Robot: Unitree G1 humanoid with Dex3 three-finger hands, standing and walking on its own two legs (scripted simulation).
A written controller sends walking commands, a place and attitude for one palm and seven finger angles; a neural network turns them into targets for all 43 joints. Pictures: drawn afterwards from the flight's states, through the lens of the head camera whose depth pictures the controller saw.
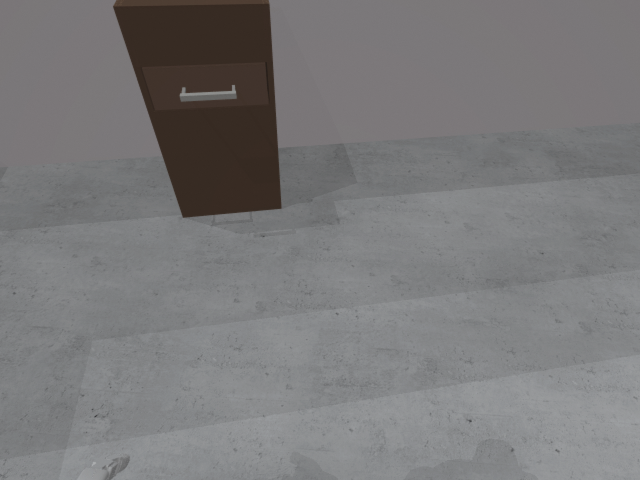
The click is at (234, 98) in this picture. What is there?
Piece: drawer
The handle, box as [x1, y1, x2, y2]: [180, 85, 236, 101]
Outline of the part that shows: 234,85 232,85 231,91 186,93 185,88 182,87 180,99 181,101 236,98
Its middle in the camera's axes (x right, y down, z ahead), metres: -0.37 -0.48 +1.28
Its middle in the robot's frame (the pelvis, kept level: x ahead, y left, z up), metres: +1.25 +0.44 -0.17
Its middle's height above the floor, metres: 0.60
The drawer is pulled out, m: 0.00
